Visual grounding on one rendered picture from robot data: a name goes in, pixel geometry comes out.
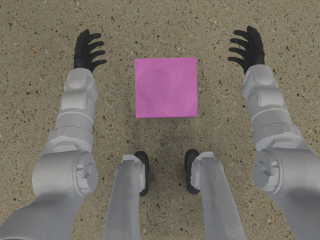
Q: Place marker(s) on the carton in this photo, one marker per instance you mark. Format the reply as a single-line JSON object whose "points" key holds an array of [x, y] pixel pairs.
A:
{"points": [[166, 87]]}

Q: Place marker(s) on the robot left hand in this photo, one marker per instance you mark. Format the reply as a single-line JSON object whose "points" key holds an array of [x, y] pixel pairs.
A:
{"points": [[82, 57]]}

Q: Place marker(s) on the left robot forearm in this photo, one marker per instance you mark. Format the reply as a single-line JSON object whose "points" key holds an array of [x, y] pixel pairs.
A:
{"points": [[75, 119]]}

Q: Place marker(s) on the right robot upper arm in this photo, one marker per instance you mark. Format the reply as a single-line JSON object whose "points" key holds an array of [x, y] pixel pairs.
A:
{"points": [[291, 178]]}

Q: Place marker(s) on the right robot forearm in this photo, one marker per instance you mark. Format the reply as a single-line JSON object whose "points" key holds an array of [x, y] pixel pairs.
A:
{"points": [[268, 113]]}

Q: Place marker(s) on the robot right hand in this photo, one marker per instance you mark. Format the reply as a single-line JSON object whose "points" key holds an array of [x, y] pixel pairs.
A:
{"points": [[253, 53]]}

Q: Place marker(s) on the left robot upper arm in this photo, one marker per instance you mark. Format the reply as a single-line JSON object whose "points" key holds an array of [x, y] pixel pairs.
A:
{"points": [[61, 182]]}

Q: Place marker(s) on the robot right foot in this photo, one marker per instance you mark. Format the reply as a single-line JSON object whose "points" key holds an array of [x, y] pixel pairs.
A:
{"points": [[190, 156]]}

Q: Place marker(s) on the left robot shin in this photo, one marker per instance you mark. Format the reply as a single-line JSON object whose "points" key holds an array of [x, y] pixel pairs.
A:
{"points": [[127, 157]]}

